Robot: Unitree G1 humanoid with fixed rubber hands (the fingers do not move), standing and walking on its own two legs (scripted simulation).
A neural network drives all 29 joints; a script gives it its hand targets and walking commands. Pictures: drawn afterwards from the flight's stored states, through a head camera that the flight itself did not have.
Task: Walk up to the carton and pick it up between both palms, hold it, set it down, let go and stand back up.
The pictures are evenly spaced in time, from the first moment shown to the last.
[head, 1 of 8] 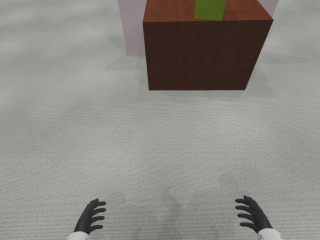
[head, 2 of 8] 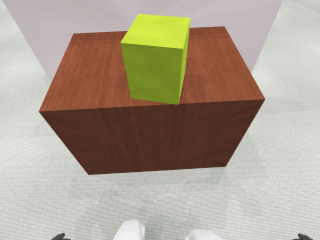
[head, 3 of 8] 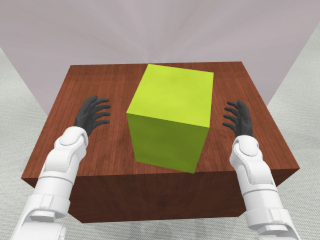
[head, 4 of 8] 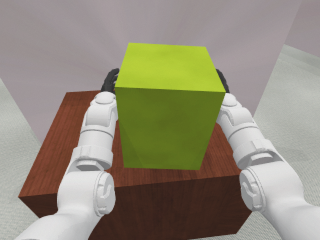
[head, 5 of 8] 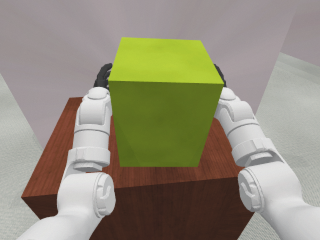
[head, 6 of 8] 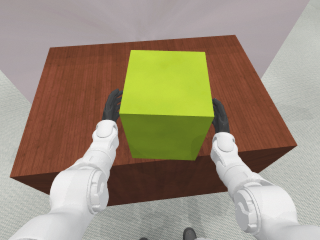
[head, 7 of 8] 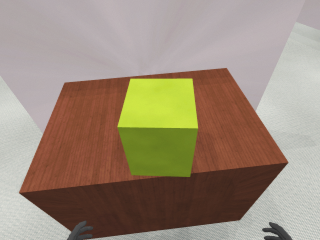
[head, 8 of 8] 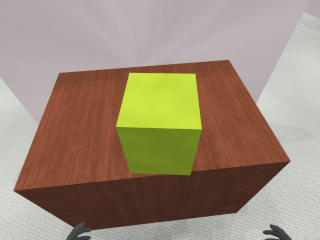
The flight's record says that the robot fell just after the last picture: no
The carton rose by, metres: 0.21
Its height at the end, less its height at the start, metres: +0.00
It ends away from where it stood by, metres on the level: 0.02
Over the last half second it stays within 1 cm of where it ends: yes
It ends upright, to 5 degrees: yes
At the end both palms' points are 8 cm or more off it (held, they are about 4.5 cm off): yes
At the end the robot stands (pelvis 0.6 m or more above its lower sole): yes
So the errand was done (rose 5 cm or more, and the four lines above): yes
